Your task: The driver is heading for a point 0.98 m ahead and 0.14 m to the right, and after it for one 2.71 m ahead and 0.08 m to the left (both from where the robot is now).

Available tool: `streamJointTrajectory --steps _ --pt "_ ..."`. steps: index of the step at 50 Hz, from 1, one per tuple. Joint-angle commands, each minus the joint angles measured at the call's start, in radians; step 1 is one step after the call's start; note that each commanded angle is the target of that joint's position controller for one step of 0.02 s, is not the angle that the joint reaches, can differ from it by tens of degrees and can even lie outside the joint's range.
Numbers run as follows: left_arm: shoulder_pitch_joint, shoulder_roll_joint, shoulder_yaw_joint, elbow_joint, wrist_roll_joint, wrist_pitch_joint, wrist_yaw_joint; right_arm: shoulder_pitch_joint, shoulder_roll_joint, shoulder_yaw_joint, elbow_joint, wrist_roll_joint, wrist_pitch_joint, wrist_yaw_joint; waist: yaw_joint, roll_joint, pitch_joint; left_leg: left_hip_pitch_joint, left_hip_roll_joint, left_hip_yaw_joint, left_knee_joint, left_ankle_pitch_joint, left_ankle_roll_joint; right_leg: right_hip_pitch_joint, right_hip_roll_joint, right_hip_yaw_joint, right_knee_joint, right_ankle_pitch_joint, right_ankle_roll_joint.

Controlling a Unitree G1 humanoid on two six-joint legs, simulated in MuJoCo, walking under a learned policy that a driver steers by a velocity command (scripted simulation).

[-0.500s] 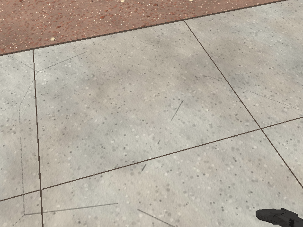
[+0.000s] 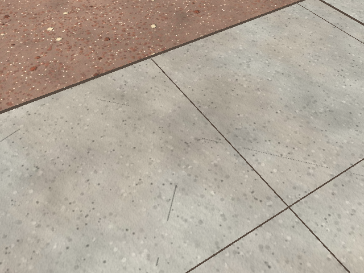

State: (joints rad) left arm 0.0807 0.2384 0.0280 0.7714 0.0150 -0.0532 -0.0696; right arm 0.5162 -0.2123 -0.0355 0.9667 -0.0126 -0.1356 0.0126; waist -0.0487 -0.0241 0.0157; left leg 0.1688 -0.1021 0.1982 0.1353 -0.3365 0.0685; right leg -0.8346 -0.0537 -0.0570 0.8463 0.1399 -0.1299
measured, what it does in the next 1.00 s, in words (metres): walks ahead: right foot, then left foot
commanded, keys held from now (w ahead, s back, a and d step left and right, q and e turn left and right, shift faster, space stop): w+e+shift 0.44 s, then w+shift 0.08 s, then w+q+shift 0.48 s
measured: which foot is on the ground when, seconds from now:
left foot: down 0.00-0.14, up 0.16-0.52, down 0.54-0.96, up 0.98-1.00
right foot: up 0.00-0.12, down 0.14-0.56, up 0.58-0.92, down 0.94-1.00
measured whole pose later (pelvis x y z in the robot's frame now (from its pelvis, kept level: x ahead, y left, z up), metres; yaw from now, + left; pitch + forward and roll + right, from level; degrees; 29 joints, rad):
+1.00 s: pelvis +0.90 -0.18 -0.01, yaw -15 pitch +3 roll +0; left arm -0.02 0.24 -0.03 0.61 0.07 -0.11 0.00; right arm 0.53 -0.28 -0.06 0.89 0.02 -0.07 0.02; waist -0.12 0.02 0.00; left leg -0.17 -0.05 -0.14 0.94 -0.43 0.09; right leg -0.48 -0.01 -0.01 0.63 -0.19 -0.01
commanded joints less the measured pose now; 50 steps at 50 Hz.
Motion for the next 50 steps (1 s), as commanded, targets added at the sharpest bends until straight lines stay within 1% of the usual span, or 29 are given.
streamJointTrajectory --steps 1,4,6,7,8,9,10,11,13,15,18,21,24,25,27,28,29,30,31,32,34,36,40,44,46,47,48,49,50 --pt "-0.107 0.025 -0.012 -0.072 -0.001 -0.013 -0.008 -0.011 -0.125 -0.007 -0.044 0.003 -0.018 -0.027 0.036 0.053 0.12 -0.156 0.256 0.048 -0.047 1.023 -0.073 0.213 0.068 -0.125 -0.146 0.053 -0.038" --pt "0.058 0.1 0.008 -0.029 -0.001 -0.004 -0.001 -0.031 -0.224 -0.028 -0.052 -0.019 0.024 -0.077 0.144 0.143 -0.021 0.009 0.306 0.066 0.301 1.543 -0.098 0.398 0.178 -0.176 -0.193 -0.113 -0.07" --pt "0.466 0.193 0.057 0.088 -0.004 0.001 0.019 -0.15 -0.273 -0.048 -0.094 -0.038 0.057 -0.084 0.338 0.149 -0.183 -0.166 0.33 0.026 0.857 1.474 -0.072 0.812 0.173 -0.063 -0.245 -0.259 -0.144" --pt "0.503 0.22 0.082 0.112 -0.015 0.011 0.042 -0.206 -0.23 -0.044 -0.108 -0.041 0.052 -0.057 0.332 0.032 -0.158 -0.417 0.192 0.019 1.231 0.657 -0.046 0.97 0.103 0.049 -0.246 -0.353 -0.177" --pt "0.417 0.281 0.092 0.103 -0.003 0.022 0.048 -0.205 -0.06 -0.001 -0.195 -0.044 0.024 -0.037 0.172 -0.212 -0.126 -0.874 0.049 -0.084 1.56 -0.19 -0.075 1.147 -0.062 0.412 -0.17 -0.142 -0.287" --pt "0.394 0.307 0.104 0.081 0.004 0.025 0.052 -0.231 -0.083 0.012 -0.282 -0.004 0.001 -0.028 0.172 -0.179 -0.255 -1.096 0.055 -0.281 1.601 -0.158 -0.079 1.27 -0.188 0.804 -0.455 -0.487 -0.43" --pt "0.363 0.23 0.096 0.068 0.007 0.023 0.062 -0.287 -0.142 0.012 -0.283 -0.016 -0.021 -0.021 0.161 0.013 -0.133 -1.112 0.121 -0.313 1.454 -0.044 -0.052 1.137 -0.198 0.833 -0.617 -0.626 -0.36" --pt "0.317 0.183 0.085 0.076 0.007 0.021 0.063 -0.304 -0.154 0.007 -0.278 -0.022 -0.024 -0.015 0.099 0.113 -0.034 -1.039 0.157 -0.299 1.339 0.011 -0.048 0.956 -0.16 0.742 -0.655 -0.597 -0.294" --pt "0.273 0.164 0.072 0.064 -0.002 -0.007 0.071 -0.3 -0.139 0.017 -0.282 -0.062 0.017 -0.012 0.017 0.158 0.046 -0.916 0.203 -0.3 1.217 -0.008 -0.091 0.704 -0.081 0.621 -0.661 -0.44 -0.261" --pt "0.248 0.172 0.066 0.053 -0.011 -0.034 0.068 -0.337 -0.12 0.026 -0.308 -0.072 0.057 -0.004 -0.008 0.146 0.089 -0.822 0.233 -0.255 1.048 0.003 -0.126 0.506 -0.001 0.499 -0.693 -0.389 -0.235" --pt "0.276 0.203 0.079 0.048 -0.011 -0.05 0.063 -0.523 -0.098 0.045 -0.391 -0.042 0.061 0.012 0.049 0.069 0.122 -0.697 0.218 -0.202 0.726 0.265 -0.141 0.388 0.076 0.413 -0.706 -0.198 -0.187" --pt "0.342 0.229 0.094 0.055 -0.025 -0.048 0.049 -0.588 -0.105 0.047 -0.417 -0.016 0.058 0.012 0.122 -0.003 0.061 -0.608 0.157 -0.184 0.528 0.447 -0.113 0.518 0.071 0.418 -0.661 0.008 -0.13" --pt "0.361 0.238 0.097 0.06 -0.021 -0.045 0.06 -0.565 -0.148 0.033 -0.418 -0.02 0.05 0.003 0.123 -0.027 0.011 -0.535 0.117 -0.188 0.379 0.417 -0.079 0.711 0.036 0.423 -0.549 0.215 -0.081" --pt "0.363 0.257 0.099 0.064 -0.014 -0.046 0.063 -0.487 -0.182 0.017 -0.395 -0.021 0.045 -0.005 0.088 -0.037 -0.047 -0.454 0.091 -0.184 0.376 0.356 -0.063 0.775 0.02 0.424 -0.441 0.374 -0.062" --pt "0.285 0.274 0.096 0.057 0.013 -0.054 0.06 -0.111 -0.263 -0.028 -0.295 -0.018 0.04 -0.035 -0.126 -0.031 -0.231 -0.102 0.122 -0.176 0.421 0.206 -0.024 0.706 0.045 0.359 -0.013 0.408 -0.027" --pt "0.258 0.149 0.064 0.028 0.027 -0.064 0.065 0.104 -0.331 -0.049 -0.25 -0.041 0.04 -0.053 -0.187 0.114 -0.333 0.093 0.306 -0.406 0.446 -0.137 -0.003 0.526 0.102 0.291 0.377 -0.021 -0.02" --pt "0.46 0.045 0.032 -0.007 -0.04 -0.071 0.049 0.019 -0.415 -0.071 -0.228 -0.058 0.04 -0.033 -0.001 0.528 -0.414 0.231 0.521 -1.116 0.148 -0.284 0.155 0.214 0.254 0.227 0.612 -0.594 0.033" --pt "0.385 0.114 0.026 0.023 -0.005 -0.059 0.062 -0.107 -0.302 -0.066 -0.259 -0.042 0.047 -0.012 -0.007 0.292 -0.246 0.139 0.478 -1.131 0.11 -0.423 0.188 0.067 0.148 0.222 0.644 -0.527 0.004" --pt "0.246 0.147 0.03 0.002 0.011 -0.055 0.053 -0.164 -0.22 -0.052 -0.263 -0.026 0.045 -0.003 -0.021 0.115 -0.148 0.016 0.424 -0.933 0.126 -0.318 0.19 0.064 0.104 0.207 0.596 -0.443 0.011" --pt "0.167 0.147 0.026 -0.027 0.028 -0.056 0.048 -0.165 -0.188 -0.046 -0.238 -0.025 0.046 0.003 -0.01 0.03 -0.09 -0.097 0.376 -0.815 0.129 -0.165 0.177 0.093 0.071 0.185 0.525 -0.42 0.019" --pt "0.086 0.108 0.01 -0.091 0.062 -0.044 0.034 -0.106 -0.146 -0.028 -0.173 -0.014 0.04 0.003 0.03 0.077 -0.027 -0.223 0.294 -0.691 0.119 -0.006 0.161 0.116 0.025 0.164 0.402 -0.453 0.043" --pt "0.048 0.088 -0.008 -0.132 0.07 -0.035 0.028 -0.055 -0.148 -0.029 -0.14 0.002 0.032 0.0 0.048 0.097 0.008 -0.268 0.276 -0.667 0.085 0.086 0.183 0.088 -0.001 0.145 0.299 -0.499 0.078" --pt "-0.115 0.077 -0.046 -0.214 0.034 -0.044 0.001 -0.12 -0.215 -0.057 -0.168 0.0 0.032 -0.007 0.06 0.099 0.064 -0.56 0.199 -0.521 -0.036 0.173 0.157 0.375 0.015 0.069 -0.127 -0.262 0.135" --pt "-0.107 0.13 -0.028 -0.202 0.02 -0.043 0.025 -0.061 -0.249 -0.069 -0.157 0.024 0.031 0.012 0.049 0.084 0.029 -0.482 0.233 -0.522 0.031 0.408 0.112 0.587 0.054 0.057 -0.264 -0.153 0.128" --pt "0.056 0.173 0.0 -0.149 0.032 -0.051 0.051 -0.034 -0.271 -0.075 -0.142 0.023 0.039 0.012 0.122 0.035 -0.091 -0.426 0.17 -0.463 0.355 0.66 0.074 0.792 0.095 0.037 -0.322 -0.264 0.102" --pt "0.209 0.211 0.019 -0.121 0.044 -0.057 0.071 -0.055 -0.266 -0.075 -0.153 0.027 0.036 0.015 0.199 0.025 -0.18 -0.557 0.124 -0.439 0.609 0.578 0.053 1.003 0.008 0.106 -0.305 -0.338 0.08" --pt "0.411 0.293 0.046 -0.107 0.065 -0.056 0.093 -0.073 -0.153 -0.048 -0.188 0.022 0.027 0.01 0.256 -0.115 -0.327 -0.704 0.072 -0.373 0.944 0.113 0.05 1.199 -0.275 0.411 -0.358 -0.72 0.047" --pt "0.362 0.334 0.058 -0.114 0.064 -0.041 0.094 0.0 -0.101 -0.031 -0.241 0.059 0.036 0.005 0.169 -0.306 -0.392 -0.913 0.033 -0.301 1.181 -0.133 0.046 1.225 -0.443 0.9 -0.584 -1.016 -0.029" --pt "0.267 0.247 0.051 -0.122 0.049 -0.035 0.093 -0.061 -0.147 -0.034 -0.223 0.03 0.056 -0.002 0.141 -0.178 -0.222 -1.014 0.112 -0.286 1.257 -0.033 0.053 1.097 -0.403 0.855 -0.607 -1.038 -0.05"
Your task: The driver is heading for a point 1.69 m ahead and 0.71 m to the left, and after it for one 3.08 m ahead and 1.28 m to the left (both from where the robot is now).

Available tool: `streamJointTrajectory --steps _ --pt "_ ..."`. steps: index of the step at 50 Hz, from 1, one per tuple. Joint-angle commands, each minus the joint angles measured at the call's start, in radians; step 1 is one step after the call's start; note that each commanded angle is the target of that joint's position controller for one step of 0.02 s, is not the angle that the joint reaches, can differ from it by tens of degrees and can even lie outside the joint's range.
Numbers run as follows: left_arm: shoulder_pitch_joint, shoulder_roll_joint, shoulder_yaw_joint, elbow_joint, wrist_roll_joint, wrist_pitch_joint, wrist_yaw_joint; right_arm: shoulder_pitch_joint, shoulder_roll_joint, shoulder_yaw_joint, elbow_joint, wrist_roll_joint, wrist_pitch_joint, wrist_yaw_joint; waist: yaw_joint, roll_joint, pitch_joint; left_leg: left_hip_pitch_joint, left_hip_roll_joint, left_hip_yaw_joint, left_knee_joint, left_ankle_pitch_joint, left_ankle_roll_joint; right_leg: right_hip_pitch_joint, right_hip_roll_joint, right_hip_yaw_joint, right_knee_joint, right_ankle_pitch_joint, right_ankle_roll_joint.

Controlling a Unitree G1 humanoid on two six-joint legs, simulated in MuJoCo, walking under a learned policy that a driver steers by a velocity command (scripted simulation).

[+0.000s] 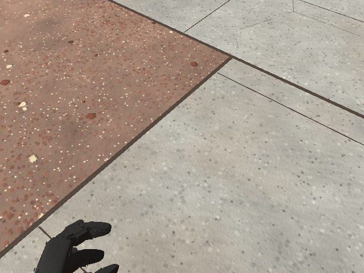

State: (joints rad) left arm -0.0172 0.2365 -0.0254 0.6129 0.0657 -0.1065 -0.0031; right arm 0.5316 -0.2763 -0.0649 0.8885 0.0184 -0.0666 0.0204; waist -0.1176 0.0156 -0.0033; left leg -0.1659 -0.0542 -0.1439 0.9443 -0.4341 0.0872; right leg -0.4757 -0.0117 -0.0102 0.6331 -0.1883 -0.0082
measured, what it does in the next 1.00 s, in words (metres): walks ahead, turning left: left foot, then right foot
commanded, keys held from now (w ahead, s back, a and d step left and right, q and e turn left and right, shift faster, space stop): w+q+shift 0.48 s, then q+shift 0.24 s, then e+shift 0.28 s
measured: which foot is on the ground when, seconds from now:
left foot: up 0.00-0.36, down 0.38-0.76, up 0.78-1.00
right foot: down 0.00-0.38, up 0.40-0.74, down 0.76-1.00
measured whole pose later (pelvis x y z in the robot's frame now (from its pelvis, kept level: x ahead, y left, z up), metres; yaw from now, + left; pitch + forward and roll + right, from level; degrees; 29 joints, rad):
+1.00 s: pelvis +0.71 +0.16 +0.01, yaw +40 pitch +0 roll +1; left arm 0.29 0.25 0.02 0.76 0.02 -0.02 -0.01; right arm 0.11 -0.30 -0.02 0.68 -0.03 0.04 0.00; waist 0.05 0.01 0.09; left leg -0.41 -0.09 -0.07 0.98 -0.51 -0.01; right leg -0.41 0.08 0.07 0.44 -0.02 -0.05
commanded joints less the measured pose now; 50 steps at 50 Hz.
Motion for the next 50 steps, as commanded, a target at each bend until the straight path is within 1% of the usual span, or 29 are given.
streamJointTrajectory --steps 1,3,4,7,10,13,15,17,18,19,20,21,22,23,25,26,29,32,35,37,38,39,40,41,42,43,45,47,50 --pt "0.321 0.166 0.088 0.037 -0.014 0.013 0.019 -0.154 -0.091 -0.007 -0.146 -0.022 -0.001 -0.002 0.207 -0.114 -0.095 -0.69 0.099 0.07 0.422 0.125 0.03 0.633 -0.394 0.619 -0.376 -0.529 -0.163" --pt "0.313 0.117 0.077 0.077 -0.016 0.001 0.013 -0.218 -0.063 -0.006 -0.152 -0.039 0.022 0.019 0.164 -0.066 0.015 -0.641 0.146 0.066 0.356 0.151 0.011 0.468 -0.304 0.357 -0.413 -0.203 -0.127" --pt "0.324 0.115 0.077 0.1 -0.026 -0.009 0.012 -0.223 -0.042 -0.002 -0.167 -0.046 0.038 0.029 0.138 -0.118 0.037 -0.639 0.164 0.067 0.337 0.152 0.0 0.435 -0.301 0.285 -0.427 -0.122 -0.12" --pt "0.353 0.085 0.074 0.15 -0.048 -0.031 0.001 -0.342 -0.025 0.007 -0.233 -0.052 0.064 0.047 0.114 -0.1 0.064 -0.706 0.184 0.091 0.313 0.219 -0.004 0.439 -0.277 0.095 -0.463 0.154 -0.098" --pt "0.3 0.107 0.078 0.166 -0.045 -0.041 0.004 -0.444 -0.033 0.022 -0.296 -0.048 0.059 0.068 0.077 -0.094 0.1 -0.627 0.175 0.141 0.115 0.393 0.007 0.368 -0.213 -0.116 -0.509 0.302 -0.062" --pt "0.343 0.158 0.086 0.192 -0.046 -0.039 0.011 -0.538 -0.043 0.034 -0.316 -0.048 0.056 0.088 0.096 -0.036 0.133 -0.428 0.093 0.296 -0.139 0.493 0.056 0.36 -0.17 -0.253 -0.521 0.595 -0.034" --pt "0.388 0.228 0.101 0.192 -0.043 -0.024 0.021 -0.483 -0.077 0.026 -0.296 -0.044 0.053 0.081 0.059 -0.08 0.064 -0.306 0.012 0.351 -0.179 0.437 0.088 0.468 -0.194 -0.264 -0.36 1.049 -0.021" --pt "0.344 0.296 0.119 0.169 -0.032 0.013 0.033 -0.215 -0.144 -0.004 -0.226 -0.044 0.049 0.062 -0.092 -0.121 -0.088 -0.021 -0.044 0.324 -0.188 0.327 0.132 0.466 -0.241 -0.241 0.019 1.252 -0.03" --pt "0.314 0.297 0.121 0.15 -0.025 0.027 0.032 -0.001 -0.192 -0.032 -0.155 -0.046 0.047 0.042 -0.175 -0.088 -0.186 0.252 -0.061 0.261 -0.242 0.281 0.164 0.335 -0.235 -0.221 0.33 1.11 -0.034" --pt "0.303 0.236 0.114 0.15 -0.024 0.027 0.016 -0.016 -0.254 -0.07 -0.141 -0.015 0.064 0.015 -0.142 0.091 -0.163 0.423 0.0 0.113 -0.31 0.197 0.185 0.076 -0.047 -0.215 0.744 0.212 -0.002" --pt "0.43 0.142 0.078 0.034 -0.03 0.011 0.002 -0.147 -0.396 -0.085 -0.201 -0.057 0.08 0.01 0.054 0.292 -0.266 0.646 0.277 -0.468 -0.439 0.214 0.375 -0.326 0.054 -0.096 1.095 -0.327 0.052" --pt "0.309 0.2 0.077 -0.001 -0.027 -0.015 0.004 -0.098 -0.368 -0.09 -0.233 -0.046 0.088 -0.002 -0.037 0.085 -0.351 0.648 0.312 -0.643 -0.609 0.029 0.405 -0.41 0.024 0.084 1.085 -0.236 0.037" --pt "0.258 0.198 0.07 -0.012 -0.031 -0.028 0.005 -0.115 -0.321 -0.08 -0.202 -0.041 0.079 -0.014 0.002 0.001 -0.167 0.472 0.308 -0.618 -0.694 0.005 0.354 -0.432 -0.03 0.098 0.965 -0.19 0.03" --pt "0.242 0.187 0.062 -0.012 -0.023 -0.026 0.008 -0.139 -0.27 -0.066 -0.183 -0.035 0.063 -0.019 0.063 -0.08 -0.054 0.289 0.268 -0.533 -0.704 0.081 0.31 -0.37 -0.078 0.096 0.826 -0.165 0.031" --pt "0.282 0.171 0.053 0.006 0.008 0.016 0.01 -0.215 -0.227 -0.045 -0.193 -0.031 0.033 -0.026 0.152 -0.096 0.049 0.002 0.185 -0.385 -0.703 0.344 0.283 -0.216 -0.112 0.089 0.702 -0.192 0.056" --pt "0.284 0.171 0.054 0.006 0.008 0.038 0.01 -0.222 -0.207 -0.036 -0.191 -0.026 0.022 -0.023 0.172 -0.1 0.067 -0.08 0.163 -0.327 -0.697 0.549 0.283 -0.166 -0.123 0.079 0.641 -0.225 0.077" --pt "0.182 0.12 0.04 -0.046 -0.013 0.053 0.006 -0.233 -0.218 -0.04 -0.183 -0.024 0.009 -0.015 0.171 -0.084 0.075 -0.222 0.059 -0.159 -0.646 0.966 0.223 -0.042 -0.085 0.007 0.374 -0.078 0.094" --pt "0.11 0.089 0.024 -0.063 -0.033 0.051 0.001 -0.203 -0.21 -0.049 -0.165 -0.011 0.03 -0.011 0.114 0.008 -0.008 -0.198 -0.035 -0.102 -0.553 0.971 0.112 0.096 0.015 -0.029 0.124 0.202 0.052" --pt "0.095 0.121 0.029 -0.072 -0.041 0.044 0.011 -0.171 -0.206 -0.056 -0.166 -0.016 0.052 -0.02 0.084 0.043 -0.04 -0.131 -0.036 -0.21 -0.44 0.837 0.04 0.204 0.078 0.02 -0.057 0.251 0.038" --pt "0.256 0.175 0.05 -0.015 -0.038 0.03 0.028 -0.222 -0.222 -0.061 -0.186 -0.025 0.048 -0.029 0.168 0.035 -0.098 -0.048 -0.035 -0.218 -0.242 0.829 -0.005 0.323 0.082 0.033 -0.168 0.318 0.024" --pt "0.385 0.203 0.06 0.027 -0.03 0.013 0.036 -0.213 -0.186 -0.051 -0.189 -0.017 0.037 -0.028 0.217 0.009 -0.141 -0.05 -0.058 -0.163 -0.034 0.731 -0.033 0.437 0.006 0.059 -0.206 0.448 -0.003" --pt "0.452 0.244 0.063 0.027 -0.023 0.001 0.039 -0.135 -0.069 -0.024 -0.207 -0.006 0.033 -0.033 0.193 -0.173 -0.251 -0.184 -0.141 -0.033 0.3 -0.08 -0.056 0.628 -0.291 0.288 -0.099 0.984 -0.076" --pt "0.406 0.288 0.084 0.021 -0.027 0.012 0.028 0.08 -0.085 -0.02 -0.215 0.007 0.036 -0.041 0.079 -0.342 -0.447 -0.335 -0.199 -0.015 0.506 -0.26 -0.075 0.769 -0.511 0.712 -0.106 1.108 -0.289" --pt "0.305 0.22 0.085 -0.019 -0.046 0.025 0.023 0.071 -0.134 -0.018 -0.149 -0.039 0.053 -0.048 0.091 -0.163 -0.421 -0.345 -0.127 -0.049 0.557 -0.117 -0.068 0.65 -0.443 0.745 -0.172 0.812 -0.316" --pt "0.25 0.125 0.058 -0.014 -0.057 0.03 0.021 -0.046 -0.131 -0.011 -0.153 -0.047 0.06 -0.038 0.103 -0.09 -0.287 -0.328 -0.107 -0.032 0.502 -0.046 -0.081 0.502 -0.338 0.583 -0.22 0.654 -0.28" --pt "0.232 0.089 0.045 0.01 -0.054 0.037 0.017 -0.122 -0.123 -0.007 -0.17 -0.05 0.065 -0.029 0.098 -0.052 -0.214 -0.325 -0.08 -0.025 0.414 -0.038 -0.087 0.423 -0.267 0.484 -0.243 0.556 -0.234" --pt "0.252 0.117 0.052 0.064 -0.062 0.048 0.011 -0.176 -0.109 0.004 -0.194 -0.063 0.095 -0.012 0.08 -0.102 -0.13 -0.263 -0.031 0.049 0.222 -0.039 -0.097 0.308 -0.167 0.363 -0.27 0.598 -0.183" --pt "0.27 0.171 0.076 0.085 -0.049 0.061 -0.002 -0.196 -0.09 0.017 -0.207 -0.055 0.11 -0.021 0.074 -0.126 -0.123 -0.21 -0.042 0.109 0.075 -0.065 -0.108 0.274 -0.107 0.334 -0.275 0.68 -0.17" --pt "0.292 0.208 0.105 0.087 -0.043 0.092 -0.011 -0.243 -0.088 0.03 -0.224 -0.042 0.126 -0.034 0.08 -0.149 -0.134 -0.181 -0.046 0.105 -0.044 -0.087 -0.103 0.238 -0.105 0.408 -0.319 0.36 -0.183"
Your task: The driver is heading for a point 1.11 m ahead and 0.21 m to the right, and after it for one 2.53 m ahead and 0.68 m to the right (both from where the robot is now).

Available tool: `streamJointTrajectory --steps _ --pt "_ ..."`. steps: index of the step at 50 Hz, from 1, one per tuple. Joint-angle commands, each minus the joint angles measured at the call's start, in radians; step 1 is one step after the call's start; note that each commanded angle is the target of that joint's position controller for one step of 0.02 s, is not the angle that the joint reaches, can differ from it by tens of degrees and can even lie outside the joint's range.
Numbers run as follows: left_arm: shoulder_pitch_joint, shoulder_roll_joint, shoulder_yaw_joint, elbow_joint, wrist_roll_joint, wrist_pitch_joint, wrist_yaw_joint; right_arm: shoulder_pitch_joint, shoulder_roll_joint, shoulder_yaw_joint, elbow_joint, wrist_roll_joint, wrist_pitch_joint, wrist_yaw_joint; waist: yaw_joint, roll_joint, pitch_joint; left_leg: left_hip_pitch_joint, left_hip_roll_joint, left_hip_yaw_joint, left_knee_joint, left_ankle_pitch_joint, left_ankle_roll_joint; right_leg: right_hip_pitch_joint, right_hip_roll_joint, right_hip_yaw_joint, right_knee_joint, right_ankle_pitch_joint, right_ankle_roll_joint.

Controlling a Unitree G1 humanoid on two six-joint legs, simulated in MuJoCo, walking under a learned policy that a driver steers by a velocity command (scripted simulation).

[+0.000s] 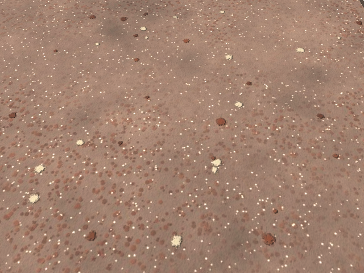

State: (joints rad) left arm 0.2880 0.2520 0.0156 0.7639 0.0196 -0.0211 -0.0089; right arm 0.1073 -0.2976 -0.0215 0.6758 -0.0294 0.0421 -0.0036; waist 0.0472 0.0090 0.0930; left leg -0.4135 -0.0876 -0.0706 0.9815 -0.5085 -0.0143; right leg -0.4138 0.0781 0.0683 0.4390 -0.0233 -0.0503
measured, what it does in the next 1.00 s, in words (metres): walks ahead: left foot, then right foot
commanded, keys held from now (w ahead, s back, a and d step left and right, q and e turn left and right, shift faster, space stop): e+shift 0.10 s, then w+e+shift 0.36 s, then w+q+shift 0.54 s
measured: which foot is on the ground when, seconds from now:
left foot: up 0.00-0.12, down 0.14-0.62, up 0.64-1.00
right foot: down 0.00-0.14, up 0.16-0.60, down 0.62-1.00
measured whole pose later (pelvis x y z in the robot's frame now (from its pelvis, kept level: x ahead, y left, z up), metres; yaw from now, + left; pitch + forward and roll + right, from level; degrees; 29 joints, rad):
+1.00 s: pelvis +0.36 -0.26 -0.02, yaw -13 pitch +1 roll -1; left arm 0.49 0.24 0.02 0.91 0.03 -0.09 0.02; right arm 0.08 -0.28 -0.03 0.73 -0.01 -0.01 0.09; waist 0.03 0.02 0.04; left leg -0.78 0.02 0.17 0.84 0.01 0.16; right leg 0.29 0.05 -0.30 0.16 -0.44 0.02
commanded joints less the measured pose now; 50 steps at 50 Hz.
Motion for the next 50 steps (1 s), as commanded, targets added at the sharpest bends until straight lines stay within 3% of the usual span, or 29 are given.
streamJointTrajectory --steps 1,3,5,6,7,8,9,10,11,12,14,19,24,26,28,29,30,31,32,33,34,35,37,39,42,46,47,49,50 --pt "-0.021 0.193 0.071 -0.072 0.003 0.019 -0.008 0.158 -0.071 -0.012 -0.02 0.008 0.021 -0.012 -0.083 -0.151 -0.217 0.084 -0.014 0.026 -0.119 0.01 0.008 0.136 -0.188 0.361 -0.162 -0.004 -0.135" --pt "-0.05 0.187 0.084 -0.091 0.003 0.046 -0.014 0.132 -0.076 -0.01 -0.032 0.013 0.018 -0.014 -0.086 -0.172 -0.173 0.158 -0.028 0.029 -0.217 0.054 0.031 0.032 -0.165 0.407 -0.243 -0.329 -0.111" --pt "-0.072 0.188 0.098 -0.102 0.0 0.067 -0.017 0.171 -0.072 -0.007 -0.021 0.017 0.004 -0.022 -0.105 -0.188 -0.136 0.273 -0.051 0.046 -0.372 0.105 0.061 -0.058 -0.133 0.419 -0.279 -0.447 -0.062" --pt "-0.108 0.192 0.106 -0.113 -0.011 0.073 -0.015 0.27 -0.081 -0.009 -0.002 0.002 -0.01 -0.026 -0.161 -0.205 -0.158 0.45 -0.056 0.063 -0.507 0.106 0.088 -0.171 -0.075 0.376 -0.293 -0.562 0.002" --pt "-0.153 0.159 0.103 -0.143 -0.019 0.071 -0.01 0.386 -0.156 -0.03 0.021 -0.016 -0.023 -0.037 -0.215 -0.128 -0.142 0.641 0.052 -0.019 -0.709 -0.046 0.126 -0.361 0.041 0.251 -0.205 -0.621 0.117" --pt "-0.162 0.057 0.083 -0.188 -0.043 0.068 -0.009 0.271 -0.294 -0.072 -0.001 -0.011 -0.028 -0.05 -0.175 0.376 -0.138 0.522 0.462 -0.523 -0.893 -0.407 0.199 -0.476 0.144 0.028 0.314 -0.565 0.092" --pt "-0.123 0.175 0.106 -0.153 -0.002 0.057 -0.005 0.069 -0.221 -0.056 -0.052 -0.023 -0.029 -0.055 -0.088 0.185 -0.05 0.315 0.494 -0.526 -0.896 -0.324 0.217 -0.444 -0.005 0.084 0.478 -0.381 0.083" --pt "-0.059 0.187 0.12 -0.12 -0.005 0.058 -0.021 -0.017 -0.142 -0.032 -0.077 -0.015 -0.039 -0.057 -0.009 0.109 -0.067 0.263 0.422 -0.417 -0.868 -0.218 0.187 -0.372 -0.008 0.061 0.59 -0.29 0.078" --pt "0.006 0.18 0.119 -0.099 0.006 0.06 -0.035 -0.046 -0.101 -0.023 -0.08 -0.007 -0.054 -0.051 0.031 0.078 -0.093 0.256 0.367 -0.306 -0.86 -0.12 0.15 -0.334 -0.014 0.039 0.68 -0.235 0.079" --pt "0.036 0.164 0.117 -0.095 0.019 0.063 -0.047 -0.042 -0.105 -0.022 -0.076 0.0 -0.069 -0.048 0.042 0.092 -0.12 0.271 0.329 -0.218 -0.861 -0.084 0.134 -0.327 -0.02 0.006 0.774 -0.213 0.081" --pt "0.006 0.141 0.103 -0.108 0.014 0.073 -0.064 0.016 -0.123 -0.031 -0.067 0.0 -0.087 -0.037 0.006 0.099 -0.08 0.259 0.311 -0.116 -0.874 -0.083 0.125 -0.375 -0.058 -0.036 0.847 -0.188 0.087" --pt "-0.197 0.146 0.086 -0.191 0.012 0.074 -0.093 0.212 -0.171 -0.057 -0.012 -0.009 -0.114 -0.02 -0.114 0.1 -0.032 0.39 0.381 -0.039 -0.884 -0.087 0.139 -0.482 -0.128 -0.043 0.684 -0.132 0.11" --pt "-0.299 0.141 0.069 -0.235 0.011 0.057 -0.118 0.26 -0.189 -0.072 0.017 -0.016 -0.128 -0.015 -0.144 0.115 0.012 0.384 0.435 0.069 -0.919 -0.078 0.129 -0.388 -0.173 -0.067 0.451 -0.172 0.065" --pt "-0.306 0.125 0.055 -0.233 0.009 0.039 -0.115 0.273 -0.175 -0.069 0.04 -0.021 -0.132 -0.01 -0.137 0.111 0.041 0.313 0.421 0.126 -0.943 -0.04 0.128 -0.245 -0.149 -0.099 0.309 -0.231 0.023" --pt "-0.31 0.131 0.048 -0.229 0.015 0.021 -0.106 0.29 -0.189 -0.07 0.071 -0.013 -0.119 -0.007 -0.129 0.114 0.057 0.272 0.412 0.16 -0.924 0.104 0.153 -0.091 -0.105 -0.166 0.193 -0.33 -0.02" --pt "-0.246 0.136 0.05 -0.211 0.018 0.011 -0.095 0.289 -0.204 -0.072 0.09 -0.001 -0.112 -0.002 -0.087 0.12 0.041 0.256 0.412 0.166 -0.846 0.33 0.173 0.021 -0.069 -0.201 0.149 -0.355 -0.042" --pt "-0.053 0.144 0.06 -0.145 0.025 -0.004 -0.078 0.257 -0.198 -0.067 0.102 0.017 -0.109 0.005 0.033 0.064 -0.033 0.188 0.359 0.232 -0.604 0.649 0.172 0.272 -0.028 -0.218 0.069 -0.276 -0.062" --pt "0.205 0.2 0.086 -0.058 0.043 -0.014 -0.055 0.24 -0.162 -0.05 0.091 0.023 -0.119 0.017 0.159 -0.046 -0.211 -0.002 0.277 0.261 -0.262 0.68 0.16 0.651 -0.061 -0.147 0.1 -0.304 -0.064" --pt "0.353 0.367 0.115 -0.052 0.055 -0.026 -0.028 0.174 -0.012 -0.012 0.003 0.03 -0.132 0.037 0.209 -0.392 -0.336 -0.365 0.119 0.21 0.162 0.013 0.117 0.887 -0.432 0.37 -0.09 -0.79 -0.099" --pt "0.319 0.382 0.115 -0.083 0.048 -0.037 -0.003 0.055 -0.067 -0.032 -0.026 0.037 -0.14 0.021 0.234 -0.264 -0.302 -0.482 0.034 -0.067 0.354 0.007 0.138 0.753 -0.495 0.578 -0.208 -0.727 -0.061" --pt "0.234 0.313 0.095 -0.067 0.05 -0.034 0.008 0.073 -0.086 -0.043 -0.016 0.048 -0.14 0.02 0.145 -0.13 -0.202 -0.518 0.098 -0.103 0.383 0.129 0.15 0.673 -0.485 0.415 -0.156 -0.599 -0.045" --pt "0.157 0.237 0.074 -0.067 0.038 -0.034 0.003 0.124 -0.094 -0.043 0.014 0.041 -0.139 0.029 0.077 -0.069 -0.151 -0.459 0.148 -0.062 0.324 0.215 0.14 0.557 -0.44 0.299 -0.161 -0.493 -0.025" --pt "0.028 0.155 0.046 -0.08 0.012 -0.044 0.003 0.214 -0.072 -0.044 0.077 0.01 -0.103 0.049 -0.022 -0.138 -0.105 -0.371 0.195 -0.01 0.276 0.294 0.099 0.422 -0.355 0.117 -0.22 -0.373 0.011" --pt "0.041 0.115 0.034 -0.056 0.006 -0.066 0.002 0.211 -0.043 -0.042 0.091 0.011 -0.071 0.068 -0.038 -0.13 -0.058 -0.372 0.198 0.011 0.312 0.346 0.085 0.364 -0.339 0.009 -0.272 -0.257 0.015" --pt "0.07 0.096 0.034 -0.009 0.004 -0.091 -0.005 0.096 -0.012 -0.032 0.056 0.02 -0.061 0.079 -0.05 -0.094 0.039 -0.433 0.183 0.046 0.229 0.472 0.092 0.329 -0.3 -0.155 -0.338 -0.039 0.033" --pt "0.104 0.086 0.028 0.047 0.004 -0.098 0.014 -0.029 -0.007 -0.015 0.004 0.015 -0.063 0.094 -0.067 -0.064 0.077 -0.396 0.162 0.174 -0.015 0.545 0.141 0.393 -0.269 -0.319 -0.361 0.32 0.039" --pt "0.096 0.1 0.028 0.054 0.004 -0.096 0.021 -0.046 0.002 -0.008 -0.007 0.017 -0.063 0.096 -0.079 -0.054 0.08 -0.328 0.141 0.216 -0.1 0.55 0.162 0.394 -0.263 -0.355 -0.354 0.455 0.05" --pt "0.113 0.156 0.038 0.064 0.004 -0.091 0.041 -0.033 -0.014 -0.007 -0.008 0.023 -0.058 0.094 -0.105 -0.082 0.016 -0.163 0.06 0.296 -0.182 0.54 0.197 0.458 -0.281 -0.379 -0.251 0.94 0.062" --pt "0.099 0.195 0.049 0.06 0.009 -0.081 0.053 0.04 -0.039 -0.014 0.011 0.027 -0.053 0.088 -0.152 -0.117 -0.037 -0.079 0.028 0.306 -0.188 0.5 0.209 0.502 -0.298 -0.376 -0.147 1.127 0.068"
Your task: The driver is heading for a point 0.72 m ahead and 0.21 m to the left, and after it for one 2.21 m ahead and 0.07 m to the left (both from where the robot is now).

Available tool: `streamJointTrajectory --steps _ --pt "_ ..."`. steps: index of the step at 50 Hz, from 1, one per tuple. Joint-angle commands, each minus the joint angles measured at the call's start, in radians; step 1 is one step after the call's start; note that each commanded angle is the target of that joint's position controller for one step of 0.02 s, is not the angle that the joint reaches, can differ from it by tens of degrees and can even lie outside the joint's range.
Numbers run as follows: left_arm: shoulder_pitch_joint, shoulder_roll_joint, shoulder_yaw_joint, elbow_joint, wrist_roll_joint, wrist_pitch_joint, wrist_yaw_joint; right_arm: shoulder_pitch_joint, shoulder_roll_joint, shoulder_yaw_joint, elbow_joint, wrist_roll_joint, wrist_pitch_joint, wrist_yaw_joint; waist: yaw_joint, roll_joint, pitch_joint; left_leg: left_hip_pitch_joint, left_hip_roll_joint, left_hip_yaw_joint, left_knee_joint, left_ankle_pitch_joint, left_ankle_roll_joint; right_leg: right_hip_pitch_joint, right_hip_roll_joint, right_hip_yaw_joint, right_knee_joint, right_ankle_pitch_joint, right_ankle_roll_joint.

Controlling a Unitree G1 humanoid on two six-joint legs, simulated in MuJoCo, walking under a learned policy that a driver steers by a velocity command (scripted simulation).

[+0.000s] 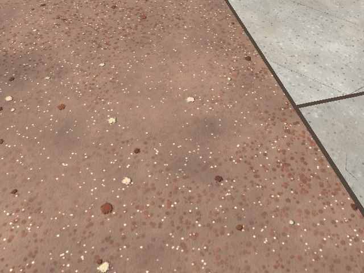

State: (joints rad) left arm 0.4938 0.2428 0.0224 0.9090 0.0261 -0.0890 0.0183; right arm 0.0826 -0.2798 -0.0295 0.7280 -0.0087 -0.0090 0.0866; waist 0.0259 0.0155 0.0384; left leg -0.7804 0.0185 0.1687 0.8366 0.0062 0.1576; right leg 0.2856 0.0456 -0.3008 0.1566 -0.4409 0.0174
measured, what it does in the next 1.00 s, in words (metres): walks ahead, turning left: left foot, then right foot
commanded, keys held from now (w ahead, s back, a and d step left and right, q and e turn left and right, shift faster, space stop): w+q+shift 0.60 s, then e+shift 0.40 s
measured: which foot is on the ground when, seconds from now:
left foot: up 0.00-0.06, down 0.08-0.50, up 0.52-0.84, down 0.86-1.00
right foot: down 0.00-0.08, up 0.10-0.48, down 0.50-0.86, up 0.88-1.00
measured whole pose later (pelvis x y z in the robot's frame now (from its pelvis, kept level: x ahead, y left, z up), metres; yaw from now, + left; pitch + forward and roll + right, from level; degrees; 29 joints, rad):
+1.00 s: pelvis +0.75 +0.19 +0.02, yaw +30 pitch +1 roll -2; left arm 0.37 0.27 0.05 0.83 0.00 -0.01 0.00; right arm 0.06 -0.20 0.02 0.68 -0.02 -0.05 -0.01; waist 0.08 -0.01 0.09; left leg -0.43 0.03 0.06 0.56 -0.15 0.03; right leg -0.40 0.01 0.01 1.17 -0.50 0.01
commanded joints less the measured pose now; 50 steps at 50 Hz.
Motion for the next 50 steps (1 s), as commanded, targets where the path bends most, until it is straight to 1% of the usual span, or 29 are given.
streamJointTrajectory --steps 1,3,4,5,6,8,11,14,17,20,22,23,24,25,26,27,28,29,32,35,37,39,42,43,44,45,46,48,50 --pt "-0.146 0.242 0.055 -0.097 0.009 0.004 0.035 0.2 -0.095 -0.02 -0.006 0.009 0.003 -0.011 -0.207 -0.151 -0.059 0.424 -0.108 0.057 -0.035 -0.078 0.053 -0.188 -0.284 0.005 0.305 1.667 -0.002" --pt "-0.264 0.274 0.071 -0.14 0.017 0.036 0.031 0.584 -0.2 -0.077 0.112 0.004 0.005 -0.042 -0.381 -0.105 -0.207 0.849 -0.121 -0.064 -0.132 -0.222 0.121 -0.376 -0.276 0.055 0.887 1.477 -0.04" --pt "-0.323 0.186 0.056 -0.146 0.011 0.033 0.005 0.522 -0.221 -0.106 0.111 0.038 0.014 -0.064 -0.343 0.122 -0.121 0.938 -0.075 -0.201 -0.25 -0.268 0.153 -0.634 -0.049 0.069 1.327 0.463 -0.036" --pt "-0.207 0.059 0.013 -0.255 0.014 0.005 -0.012 0.368 -0.307 -0.106 0.068 -0.005 0.02 -0.064 -0.095 0.267 -0.143 1.09 0.113 -0.693 -0.289 -0.166 0.313 -1.057 0.037 0.216 1.595 -0.042 0.013" --pt "-0.253 0.1 0.004 -0.299 0.012 -0.024 -0.013 0.362 -0.312 -0.117 0.032 -0.004 0.017 -0.07 -0.15 0.13 -0.255 1.139 0.216 -0.975 -0.517 -0.444 0.391 -1.162 0.009 0.395 1.587 -0.016 -0.001" --pt "-0.316 0.142 0.005 -0.296 0.017 -0.04 -0.017 0.332 -0.177 -0.086 0.067 -0.012 0.0 -0.084 -0.056 -0.115 -0.007 0.812 0.181 -0.887 -0.65 -0.523 0.254 -1.114 -0.102 0.41 1.324 0.079 -0.012" --pt "-0.299 0.123 -0.012 -0.283 0.056 0.028 -0.016 0.264 -0.158 -0.067 0.048 0.0 -0.051 -0.092 0.028 -0.115 0.063 0.481 0.052 -0.668 -0.655 -0.339 0.212 -0.937 -0.167 0.387 1.126 0.072 0.038" --pt "-0.466 0.103 -0.028 -0.353 0.038 0.04 -0.034 0.277 -0.177 -0.073 0.039 0.003 -0.074 -0.086 -0.018 -0.078 0.099 0.349 -0.03 -0.554 -0.698 -0.185 0.183 -0.857 -0.176 0.317 0.829 0.254 0.069" --pt "-0.57 0.068 -0.042 -0.389 0.008 0.037 -0.038 0.33 -0.19 -0.086 0.046 0.014 -0.072 -0.07 -0.1 -0.023 0.052 0.445 -0.06 -0.528 -0.659 0.027 0.116 -0.793 -0.118 0.289 0.575 0.495 0.054" --pt "-0.62 0.098 -0.034 -0.422 0.001 0.025 -0.032 0.361 -0.201 -0.095 0.054 0.012 -0.071 -0.072 -0.133 0.031 0.019 0.598 -0.018 -0.571 -0.579 0.22 0.083 -0.751 -0.078 0.305 0.421 0.523 0.028" --pt "-0.519 0.151 -0.012 -0.396 0.0 0.017 -0.022 0.325 -0.23 -0.102 0.043 0.009 -0.071 -0.081 -0.081 0.039 -0.053 0.661 -0.016 -0.589 -0.452 0.405 0.038 -0.583 -0.029 0.32 0.351 0.451 0.01" --pt "-0.379 0.206 0.013 -0.361 -0.006 0.013 -0.009 0.298 -0.268 -0.109 0.038 0.001 -0.072 -0.079 -0.003 0.034 -0.15 0.681 -0.022 -0.58 -0.287 0.514 0.014 -0.433 -0.011 0.324 0.368 0.353 -0.003" --pt "-0.158 0.247 0.036 -0.31 -0.008 0.009 0.007 0.228 -0.283 -0.111 0.024 -0.001 -0.079 -0.073 0.135 0.027 -0.248 0.583 -0.054 -0.553 -0.046 0.48 -0.006 -0.194 -0.049 0.331 0.382 0.289 -0.017" --pt "0.073 0.315 0.066 -0.27 0.019 0.005 0.03 0.198 -0.164 -0.079 -0.007 -0.003 -0.093 -0.074 0.212 -0.085 -0.378 0.418 -0.106 -0.478 0.294 0.118 -0.009 0.049 -0.25 0.527 0.384 -0.063 -0.041" --pt "-0.013 0.379 0.077 -0.284 0.053 0.005 0.023 0.312 -0.026 -0.036 -0.074 0.051 -0.091 -0.071 0.062 -0.464 -0.504 0.132 -0.206 -0.364 0.554 -0.504 -0.046 0.205 -0.536 1.136 0.136 -0.353 -0.137" --pt "-0.153 0.302 0.081 -0.305 0.044 0.018 0.013 0.283 -0.104 -0.03 -0.046 0.023 -0.069 -0.084 0.044 -0.326 -0.371 0.006 -0.098 -0.316 0.62 -0.398 -0.031 0.068 -0.503 1.199 0.076 -0.53 -0.162" --pt "-0.216 0.206 0.059 -0.312 0.033 0.023 0.009 0.202 -0.152 -0.041 -0.038 -0.003 -0.056 -0.077 0.051 -0.173 -0.238 -0.003 -0.044 -0.285 0.583 -0.318 -0.036 -0.064 -0.448 0.997 0.1 -0.417 -0.15" --pt "-0.213 0.16 0.048 -0.285 0.033 0.025 0.004 0.161 -0.153 -0.044 -0.041 -0.014 -0.046 -0.065 0.044 -0.062 -0.15 0.019 -0.008 -0.268 0.537 -0.286 -0.043 -0.184 -0.408 0.833 0.104 -0.205 -0.138" --pt "-0.12 0.093 0.024 -0.172 0.025 -0.005 -0.01 0.084 -0.062 -0.017 -0.093 -0.039 -0.021 -0.03 0.005 -0.082 -0.015 0.049 0.029 -0.281 0.462 -0.314 -0.065 -0.363 -0.33 0.579 0.092 0.336 -0.136" --pt "-0.117 0.133 0.027 -0.126 -0.003 -0.043 -0.039 0.061 -0.035 0.003 -0.132 -0.042 -0.028 -0.037 -0.044 -0.107 0.011 0.066 -0.02 -0.304 0.246 -0.305 -0.094 -0.413 -0.328 0.437 0.082 0.906 -0.163" --pt "-0.221 0.155 0.029 -0.131 -0.016 -0.036 -0.046 0.024 -0.036 0.02 -0.141 -0.04 -0.04 -0.021 -0.084 -0.137 0.003 0.295 -0.038 -0.192 -0.093 -0.132 -0.102 -0.548 -0.201 0.273 0.051 0.886 -0.117" --pt "-0.145 0.189 0.038 -0.096 -0.032 -0.027 -0.052 -0.002 -0.035 0.026 -0.126 -0.033 -0.047 -0.006 -0.058 -0.148 -0.027 0.515 -0.078 -0.123 -0.203 0.043 -0.106 -0.596 -0.186 0.304 0.037 0.86 -0.117" --pt "-0.111 0.231 0.05 -0.075 -0.045 -0.015 -0.044 0.154 -0.098 0.008 -0.046 -0.063 -0.059 -0.036 -0.135 -0.076 -0.086 0.714 -0.067 -0.164 -0.332 0.143 -0.074 -0.522 -0.162 0.327 0.298 0.934 -0.071" --pt "-0.088 0.226 0.05 -0.083 -0.05 -0.011 -0.039 0.217 -0.142 -0.003 -0.03 -0.08 -0.071 -0.054 -0.158 -0.042 -0.139 0.843 0.023 -0.216 -0.337 0.333 -0.067 -0.59 -0.109 0.322 0.486 0.746 -0.049" --pt "-0.024 0.139 0.034 -0.123 -0.055 0.0 -0.033 0.287 -0.226 -0.016 -0.046 -0.096 -0.076 -0.072 -0.144 0.165 -0.305 1.059 0.363 -0.465 -0.233 0.951 0.003 -0.739 -0.006 0.256 0.86 0.033 -0.016" --pt "0.109 0.124 0.032 -0.117 -0.086 0.032 -0.001 0.3 -0.229 -0.031 -0.07 -0.038 -0.063 -0.077 -0.117 0.242 -0.547 1.154 0.526 -0.608 -0.206 1.243 0.119 -0.777 0.035 0.355 1.14 -0.251 -0.029" --pt "0.081 0.18 0.05 -0.1 -0.055 0.052 0.007 0.234 -0.177 -0.027 -0.085 0.0 -0.048 -0.085 -0.099 0.113 -0.498 1.038 0.452 -0.516 -0.244 1.074 0.103 -0.8 -0.009 0.384 1.166 -0.179 -0.035" --pt "-0.008 0.154 0.055 -0.113 -0.026 0.076 -0.003 0.113 -0.067 0.003 -0.087 -0.001 -0.041 -0.102 -0.044 0.085 -0.257 0.831 0.347 -0.395 -0.355 0.708 0.053 -0.873 -0.071 0.343 1.095 -0.076 -0.015" --pt "-0.017 0.125 0.061 -0.12 -0.005 0.113 -0.018 0.094 -0.049 0.006 -0.076 -0.002 -0.043 -0.119 -0.007 0.116 -0.154 0.66 0.309 -0.297 -0.444 0.608 0.046 -0.817 -0.079 0.32 1.073 -0.018 0.013"
Velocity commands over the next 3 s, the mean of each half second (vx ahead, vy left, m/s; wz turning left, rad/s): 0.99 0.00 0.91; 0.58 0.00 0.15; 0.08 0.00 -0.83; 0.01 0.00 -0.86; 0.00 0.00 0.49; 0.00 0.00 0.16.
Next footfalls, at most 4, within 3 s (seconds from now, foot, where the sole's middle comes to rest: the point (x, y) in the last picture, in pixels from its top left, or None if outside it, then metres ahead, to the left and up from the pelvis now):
0.08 left None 0.25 0.02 -0.75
0.50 right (203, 207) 0.71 -0.03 -0.75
0.86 left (113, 180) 0.82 0.33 -0.75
1.30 right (166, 160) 0.93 0.12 -0.75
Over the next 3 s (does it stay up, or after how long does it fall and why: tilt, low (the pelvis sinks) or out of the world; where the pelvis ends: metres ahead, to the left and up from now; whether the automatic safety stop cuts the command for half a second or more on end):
stays up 0.84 0.24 0.03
